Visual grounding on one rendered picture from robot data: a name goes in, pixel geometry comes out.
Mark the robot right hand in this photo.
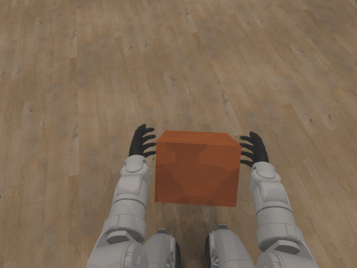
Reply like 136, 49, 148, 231
239, 131, 269, 168

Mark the robot left forearm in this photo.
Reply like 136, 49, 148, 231
86, 155, 151, 265

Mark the robot left upper arm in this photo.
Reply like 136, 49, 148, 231
86, 240, 148, 268

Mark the robot left hand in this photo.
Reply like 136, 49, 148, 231
129, 124, 156, 158

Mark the robot right upper arm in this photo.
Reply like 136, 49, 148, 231
256, 250, 319, 268

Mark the robot right forearm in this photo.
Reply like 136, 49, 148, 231
249, 161, 317, 265

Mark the left robot shin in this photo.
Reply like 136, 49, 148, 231
157, 229, 175, 268

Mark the right robot thigh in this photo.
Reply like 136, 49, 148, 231
209, 229, 256, 268

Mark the carton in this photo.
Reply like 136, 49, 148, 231
155, 130, 242, 207

